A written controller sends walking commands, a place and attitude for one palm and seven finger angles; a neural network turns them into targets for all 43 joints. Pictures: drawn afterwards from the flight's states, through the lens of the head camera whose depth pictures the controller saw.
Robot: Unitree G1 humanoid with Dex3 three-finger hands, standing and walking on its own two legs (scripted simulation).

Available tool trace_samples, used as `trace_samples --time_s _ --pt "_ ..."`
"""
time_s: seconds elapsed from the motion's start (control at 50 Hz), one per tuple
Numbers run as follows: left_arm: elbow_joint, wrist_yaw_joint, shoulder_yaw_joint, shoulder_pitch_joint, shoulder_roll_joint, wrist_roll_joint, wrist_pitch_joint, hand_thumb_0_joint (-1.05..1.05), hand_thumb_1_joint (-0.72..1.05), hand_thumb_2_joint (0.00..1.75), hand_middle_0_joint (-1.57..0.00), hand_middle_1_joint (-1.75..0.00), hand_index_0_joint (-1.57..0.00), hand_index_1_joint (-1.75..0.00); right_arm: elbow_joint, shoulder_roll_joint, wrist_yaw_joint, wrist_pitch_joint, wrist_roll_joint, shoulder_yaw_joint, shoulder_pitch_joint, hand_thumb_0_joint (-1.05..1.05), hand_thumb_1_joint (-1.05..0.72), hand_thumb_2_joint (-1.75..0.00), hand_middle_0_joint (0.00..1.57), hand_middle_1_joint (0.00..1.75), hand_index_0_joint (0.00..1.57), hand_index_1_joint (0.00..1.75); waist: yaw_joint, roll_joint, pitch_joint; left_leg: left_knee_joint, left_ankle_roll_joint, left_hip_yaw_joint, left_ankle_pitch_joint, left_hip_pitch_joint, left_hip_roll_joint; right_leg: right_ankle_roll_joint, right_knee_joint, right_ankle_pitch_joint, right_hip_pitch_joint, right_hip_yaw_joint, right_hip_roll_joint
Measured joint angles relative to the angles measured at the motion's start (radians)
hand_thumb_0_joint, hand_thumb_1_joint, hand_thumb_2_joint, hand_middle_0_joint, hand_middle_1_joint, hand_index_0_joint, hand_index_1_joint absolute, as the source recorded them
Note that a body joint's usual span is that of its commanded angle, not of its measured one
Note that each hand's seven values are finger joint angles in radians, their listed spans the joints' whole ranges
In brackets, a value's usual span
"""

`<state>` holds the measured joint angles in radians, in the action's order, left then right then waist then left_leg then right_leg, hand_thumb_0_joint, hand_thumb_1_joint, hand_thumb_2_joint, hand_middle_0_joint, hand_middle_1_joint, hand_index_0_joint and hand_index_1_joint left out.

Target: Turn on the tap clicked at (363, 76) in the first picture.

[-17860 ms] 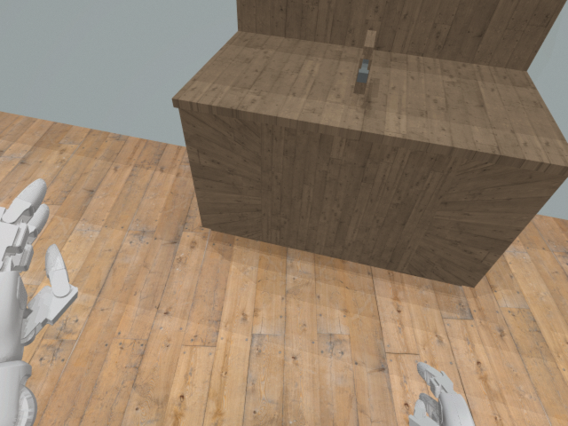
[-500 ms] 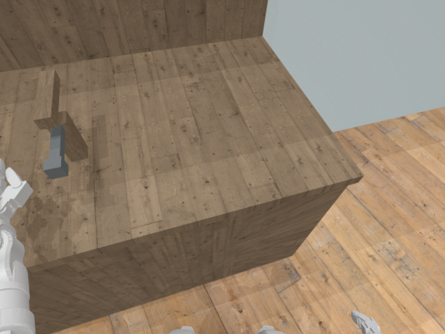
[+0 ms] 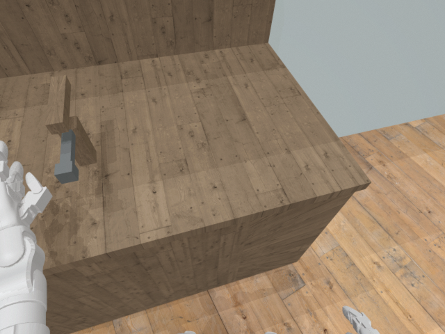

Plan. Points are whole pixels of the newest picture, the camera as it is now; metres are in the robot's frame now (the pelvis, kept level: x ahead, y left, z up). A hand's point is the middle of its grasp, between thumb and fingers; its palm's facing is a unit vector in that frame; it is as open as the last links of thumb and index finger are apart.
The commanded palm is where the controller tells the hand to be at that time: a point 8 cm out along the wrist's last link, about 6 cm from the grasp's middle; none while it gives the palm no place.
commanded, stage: push the lever round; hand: left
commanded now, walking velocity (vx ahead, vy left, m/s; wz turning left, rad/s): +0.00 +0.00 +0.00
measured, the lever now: (66, 172) +0.36 +0.30 +0.07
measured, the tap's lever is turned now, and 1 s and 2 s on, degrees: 0 2 32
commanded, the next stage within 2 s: none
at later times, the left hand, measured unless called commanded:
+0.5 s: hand (63, 191) +0.33 +0.30 +0.07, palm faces +0.56 -0.82 -0.08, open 7.9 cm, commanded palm +0.28 +0.33 +0.06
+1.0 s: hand (71, 190) +0.33 +0.28 +0.07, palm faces +0.64 -0.77 -0.05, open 7.6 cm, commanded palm +0.29 +0.31 +0.06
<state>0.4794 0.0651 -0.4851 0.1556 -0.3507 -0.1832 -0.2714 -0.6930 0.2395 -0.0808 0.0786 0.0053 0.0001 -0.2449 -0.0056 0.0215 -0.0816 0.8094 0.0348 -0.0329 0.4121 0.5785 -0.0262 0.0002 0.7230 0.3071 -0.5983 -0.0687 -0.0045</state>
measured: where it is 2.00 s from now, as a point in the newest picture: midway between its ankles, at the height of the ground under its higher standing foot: outside the picture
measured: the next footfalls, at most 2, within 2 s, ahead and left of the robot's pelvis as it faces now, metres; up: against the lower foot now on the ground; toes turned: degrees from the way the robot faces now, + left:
none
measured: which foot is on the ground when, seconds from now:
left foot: down 0.00-1.00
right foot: down 0.00-1.00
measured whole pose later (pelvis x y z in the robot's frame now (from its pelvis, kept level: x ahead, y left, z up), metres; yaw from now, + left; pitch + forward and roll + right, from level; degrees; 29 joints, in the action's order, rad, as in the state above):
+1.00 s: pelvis -0.01 -0.02 +0.00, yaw +1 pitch +10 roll -1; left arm 0.51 0.23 -0.44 0.21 -0.27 -0.15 -0.29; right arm -0.71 0.26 -0.08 0.06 0.00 0.01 -0.23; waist -0.01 0.03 -0.08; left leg 0.81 0.01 -0.05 0.40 0.58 -0.01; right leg -0.03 0.74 0.31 -0.61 -0.09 0.01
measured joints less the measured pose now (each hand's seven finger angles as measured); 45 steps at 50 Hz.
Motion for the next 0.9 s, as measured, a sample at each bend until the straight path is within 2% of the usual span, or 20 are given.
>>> trace_samples --time_s 0.26,0.6,0.74,0.9 --pt "0.008 0.012 0.007 0.006 0.012 0.001 0.0 0.02 0.9 0.9 -0.15 -0.15 -0.15 -0.15 0.005 0.007 -0.003 0.001 0.002 -0.004 0.023 0.01 -0.9 -0.9 0.2 0.3 0.21 0.3 0.009 0.0 0.002 0.003 -0.013 -0.011 -0.001 -0.002 0.007 -0.015 0.011 0.005 -0.001 -0.011 0.007" --pt "0.041 0.038 0.002 0.028 0.013 0.004 -0.002 0.02 0.9 0.9 -0.15 -0.15 -0.15 -0.15 -0.005 0.017 -0.001 -0.013 0.004 0.002 0.003 0.01 -0.9 -0.9 0.2 0.3 0.21 0.3 -0.01 0.004 0.001 -0.005 -0.029 -0.01 -0.009 -0.002 0.021 -0.034 0.017 0.002 -0.01 -0.011 0.021" --pt "0.062 0.039 0.0 0.041 0.013 -0.005 -0.014 0.01 0.91 0.9 -0.15 -0.15 -0.15 -0.15 -0.013 0.019 -0.002 -0.017 0.006 0.002 -0.001 0.01 -0.9 -0.9 0.2 0.3 0.21 0.3 -0.01 0.003 0.002 -0.002 -0.032 -0.013 -0.01 0.003 0.023 -0.037 0.022 0.003 -0.015 -0.013 0.022" --pt "0.04 0.108 0.024 0.04 0.047 0.011 -0.017 0.02 0.93 0.91 -0.15 -0.15 -0.15 -0.15 -0.014 0.02 0.005 -0.015 0.001 0.008 0.005 0.01 -0.9 -0.9 0.2 0.3 0.21 0.3 -0.008 0.008 0.0 -0.001 -0.031 -0.016 -0.011 0.003 0.02 -0.036 0.021 0.001 -0.013 -0.015 0.02"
